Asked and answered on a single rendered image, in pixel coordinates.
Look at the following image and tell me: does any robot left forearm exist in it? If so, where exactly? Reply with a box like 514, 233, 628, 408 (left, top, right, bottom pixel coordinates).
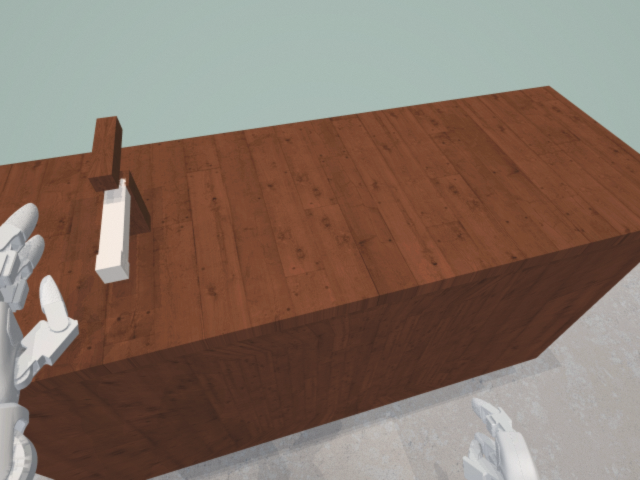
0, 403, 38, 480

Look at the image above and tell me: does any right robot hand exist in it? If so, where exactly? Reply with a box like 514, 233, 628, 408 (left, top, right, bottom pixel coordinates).
463, 398, 540, 480

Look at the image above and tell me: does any tap lever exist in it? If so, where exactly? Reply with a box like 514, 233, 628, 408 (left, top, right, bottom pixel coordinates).
95, 179, 131, 284

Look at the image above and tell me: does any counter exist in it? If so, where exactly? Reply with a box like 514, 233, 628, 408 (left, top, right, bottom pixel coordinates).
0, 86, 640, 480

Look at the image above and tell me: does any left robot hand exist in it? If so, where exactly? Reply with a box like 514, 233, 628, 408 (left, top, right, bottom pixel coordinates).
0, 203, 79, 404

